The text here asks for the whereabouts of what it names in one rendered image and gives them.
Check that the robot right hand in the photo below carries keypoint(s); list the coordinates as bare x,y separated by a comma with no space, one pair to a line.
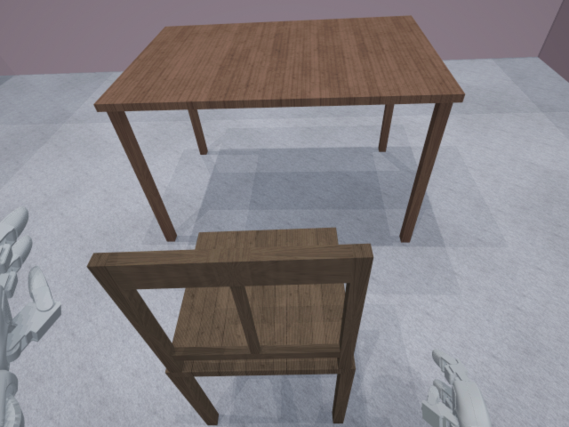
464,404

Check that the table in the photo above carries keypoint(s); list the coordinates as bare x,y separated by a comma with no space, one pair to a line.
277,64

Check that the chair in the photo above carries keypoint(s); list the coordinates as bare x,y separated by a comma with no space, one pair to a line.
256,302

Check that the robot left hand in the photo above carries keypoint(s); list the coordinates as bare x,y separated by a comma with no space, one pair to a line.
35,319

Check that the left robot forearm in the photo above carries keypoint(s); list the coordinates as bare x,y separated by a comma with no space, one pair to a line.
10,411

